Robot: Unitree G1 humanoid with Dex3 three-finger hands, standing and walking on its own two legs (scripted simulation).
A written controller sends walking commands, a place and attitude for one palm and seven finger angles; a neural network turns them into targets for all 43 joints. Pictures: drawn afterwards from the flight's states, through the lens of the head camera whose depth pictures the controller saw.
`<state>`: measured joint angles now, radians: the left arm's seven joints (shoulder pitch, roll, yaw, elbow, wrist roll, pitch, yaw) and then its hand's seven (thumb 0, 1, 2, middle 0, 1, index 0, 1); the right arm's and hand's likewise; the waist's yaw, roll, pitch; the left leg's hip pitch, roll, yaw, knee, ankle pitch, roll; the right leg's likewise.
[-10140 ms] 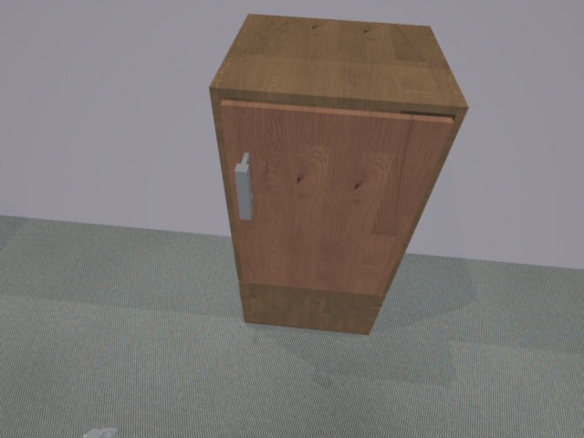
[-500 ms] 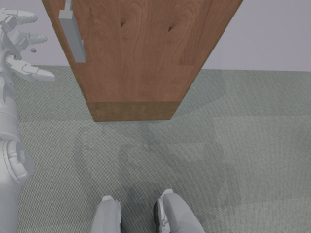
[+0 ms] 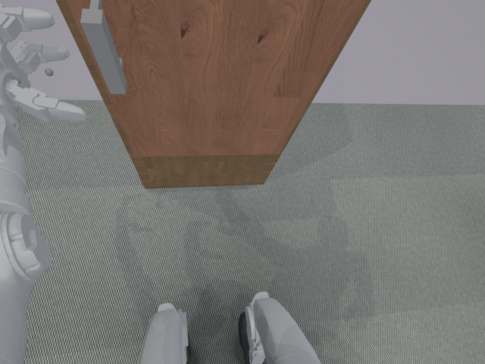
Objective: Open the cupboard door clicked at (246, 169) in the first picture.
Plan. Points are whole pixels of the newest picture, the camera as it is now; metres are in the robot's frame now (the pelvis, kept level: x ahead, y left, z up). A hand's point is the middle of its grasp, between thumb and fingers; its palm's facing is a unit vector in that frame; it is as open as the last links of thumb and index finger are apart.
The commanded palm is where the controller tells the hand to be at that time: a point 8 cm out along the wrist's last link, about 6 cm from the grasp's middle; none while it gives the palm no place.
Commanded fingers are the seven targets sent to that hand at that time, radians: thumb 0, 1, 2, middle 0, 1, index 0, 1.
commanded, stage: slide the fingers in behind the handle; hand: left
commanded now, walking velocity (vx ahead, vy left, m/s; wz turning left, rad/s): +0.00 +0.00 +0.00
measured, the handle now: (108, 46) +0.59 +0.15 +0.07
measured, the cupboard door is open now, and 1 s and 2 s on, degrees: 0 0 0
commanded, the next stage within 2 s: close the thumb around the handle in 1.60 s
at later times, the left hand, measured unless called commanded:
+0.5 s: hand (79, 76) +0.53 +0.19 +0.07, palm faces -0.02 -1.00 -0.02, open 13.9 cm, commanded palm +0.51 +0.22 +0.07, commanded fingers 0.00 -0.50 0.30 -0.30 -1.20 -0.30 -1.20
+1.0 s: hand (104, 75) +0.54 +0.16 +0.06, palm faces -0.02 -1.00 -0.01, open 13.9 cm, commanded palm +0.52 +0.19 +0.07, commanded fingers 0.00 -0.50 0.30 -0.30 -1.20 -0.30 -1.20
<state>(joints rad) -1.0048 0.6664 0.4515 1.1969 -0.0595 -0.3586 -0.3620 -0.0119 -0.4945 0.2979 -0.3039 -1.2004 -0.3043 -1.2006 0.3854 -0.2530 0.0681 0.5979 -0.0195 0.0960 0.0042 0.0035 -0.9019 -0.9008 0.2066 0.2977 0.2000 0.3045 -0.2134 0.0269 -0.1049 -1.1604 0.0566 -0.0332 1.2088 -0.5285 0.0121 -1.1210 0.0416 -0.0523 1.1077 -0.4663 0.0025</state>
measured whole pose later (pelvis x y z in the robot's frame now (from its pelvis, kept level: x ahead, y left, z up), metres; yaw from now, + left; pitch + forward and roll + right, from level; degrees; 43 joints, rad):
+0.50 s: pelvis +0.00 -0.01 +0.00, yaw +0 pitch +26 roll -4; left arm -0.97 0.56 0.41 1.18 -0.06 -0.37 -0.28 -0.01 -0.49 0.30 -0.30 -1.20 -0.31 -1.20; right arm 0.39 -0.25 0.05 0.60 -0.02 0.09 0.02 0.00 -0.90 -0.90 0.21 0.30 0.20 0.30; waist -0.21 0.03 -0.12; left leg -1.12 0.06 -0.03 1.19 -0.52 0.00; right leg -1.09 0.04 -0.05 1.10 -0.46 -0.01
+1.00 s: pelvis +0.00 -0.01 +0.00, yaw +1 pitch +27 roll -4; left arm -1.00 0.50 0.38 1.19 -0.04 -0.38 -0.20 -0.01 -0.49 0.30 -0.30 -1.20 -0.31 -1.21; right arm 0.40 -0.25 0.05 0.60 -0.04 0.07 0.03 0.00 -0.90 -0.90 0.21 0.30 0.20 0.30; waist -0.22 0.04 -0.12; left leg -1.14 0.05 -0.03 1.20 -0.52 0.00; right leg -1.12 0.04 -0.05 1.12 -0.47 -0.01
